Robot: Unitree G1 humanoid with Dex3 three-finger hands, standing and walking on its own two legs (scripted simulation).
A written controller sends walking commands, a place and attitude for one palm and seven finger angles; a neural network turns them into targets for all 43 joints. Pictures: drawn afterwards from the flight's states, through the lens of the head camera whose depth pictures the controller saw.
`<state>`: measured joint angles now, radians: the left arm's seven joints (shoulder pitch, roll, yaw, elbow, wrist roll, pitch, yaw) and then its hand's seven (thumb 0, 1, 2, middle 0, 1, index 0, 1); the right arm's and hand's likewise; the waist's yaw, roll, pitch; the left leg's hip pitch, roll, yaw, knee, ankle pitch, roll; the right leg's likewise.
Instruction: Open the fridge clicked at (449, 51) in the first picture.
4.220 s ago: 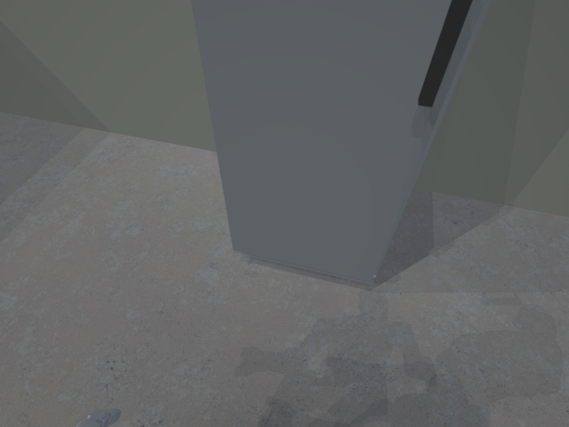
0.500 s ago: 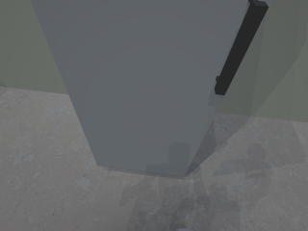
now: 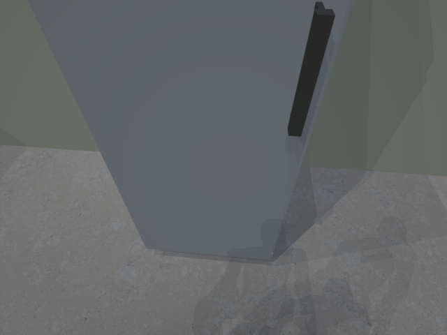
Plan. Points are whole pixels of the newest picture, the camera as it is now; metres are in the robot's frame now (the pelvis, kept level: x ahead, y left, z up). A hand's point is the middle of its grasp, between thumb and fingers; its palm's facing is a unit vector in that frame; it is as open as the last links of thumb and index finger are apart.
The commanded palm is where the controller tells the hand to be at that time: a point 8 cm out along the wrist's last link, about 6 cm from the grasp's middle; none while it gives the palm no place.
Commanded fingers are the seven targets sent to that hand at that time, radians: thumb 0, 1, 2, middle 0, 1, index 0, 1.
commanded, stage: come to a stop and stand still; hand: right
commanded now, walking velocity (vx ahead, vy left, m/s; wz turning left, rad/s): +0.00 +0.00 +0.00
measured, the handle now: (305, 76) +0.52 -0.13 +0.22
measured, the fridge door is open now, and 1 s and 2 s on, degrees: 0 0 0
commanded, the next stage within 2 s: look again from close up in 0.98 s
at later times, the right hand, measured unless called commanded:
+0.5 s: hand out of the picture +0.01 -0.16 -0.17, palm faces +0.02 +0.97 -0.23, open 7.4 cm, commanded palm none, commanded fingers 0.00 -0.90 -0.90 0.20 0.30 0.20 0.30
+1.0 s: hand out of the picture +0.03 -0.14 -0.17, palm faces +0.02 +0.97 -0.22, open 7.4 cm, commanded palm none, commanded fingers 0.00 -0.90 -0.90 0.20 0.30 0.20 0.30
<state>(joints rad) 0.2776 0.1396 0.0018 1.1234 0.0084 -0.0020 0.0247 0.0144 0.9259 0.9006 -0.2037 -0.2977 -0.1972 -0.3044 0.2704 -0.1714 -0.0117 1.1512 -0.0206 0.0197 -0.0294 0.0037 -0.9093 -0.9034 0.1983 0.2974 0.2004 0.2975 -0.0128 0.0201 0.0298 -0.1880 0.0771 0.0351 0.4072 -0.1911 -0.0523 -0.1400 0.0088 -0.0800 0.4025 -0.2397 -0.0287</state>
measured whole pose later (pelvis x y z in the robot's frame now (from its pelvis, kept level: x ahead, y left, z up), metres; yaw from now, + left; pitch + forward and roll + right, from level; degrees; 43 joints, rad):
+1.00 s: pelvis +0.01 +0.05 +0.00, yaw -1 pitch -1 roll -1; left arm 0.25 0.18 -0.01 1.11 0.02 -0.01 0.02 0.01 0.91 0.90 -0.20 -0.30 -0.19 -0.30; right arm 0.23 -0.18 0.00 1.10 -0.02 -0.02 -0.02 0.00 -0.91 -0.90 0.20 0.30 0.20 0.30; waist 0.00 0.00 0.05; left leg -0.20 0.02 0.07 0.46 -0.24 0.02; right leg -0.15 -0.05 -0.05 0.42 -0.25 0.04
